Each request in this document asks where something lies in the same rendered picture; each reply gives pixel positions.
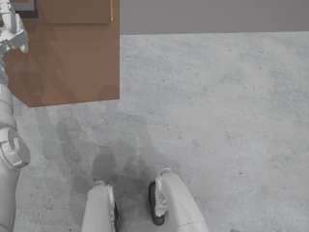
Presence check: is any handle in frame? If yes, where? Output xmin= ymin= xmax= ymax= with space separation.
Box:
xmin=11 ymin=0 xmax=39 ymax=18

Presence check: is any left robot hand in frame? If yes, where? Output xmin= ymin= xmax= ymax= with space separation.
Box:
xmin=0 ymin=0 xmax=29 ymax=60

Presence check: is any right robot foot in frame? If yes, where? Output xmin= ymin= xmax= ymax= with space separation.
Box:
xmin=149 ymin=181 xmax=165 ymax=226

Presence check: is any robot right shin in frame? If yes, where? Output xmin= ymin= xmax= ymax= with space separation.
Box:
xmin=154 ymin=168 xmax=172 ymax=217

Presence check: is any left robot upper arm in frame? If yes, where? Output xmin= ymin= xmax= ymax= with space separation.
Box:
xmin=0 ymin=127 xmax=31 ymax=232

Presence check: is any left robot forearm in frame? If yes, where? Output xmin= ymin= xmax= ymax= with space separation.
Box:
xmin=0 ymin=58 xmax=17 ymax=132

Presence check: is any drawer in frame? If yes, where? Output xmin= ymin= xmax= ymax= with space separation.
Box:
xmin=0 ymin=0 xmax=112 ymax=24

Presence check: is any cabinet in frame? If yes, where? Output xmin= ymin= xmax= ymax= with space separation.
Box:
xmin=0 ymin=0 xmax=120 ymax=108

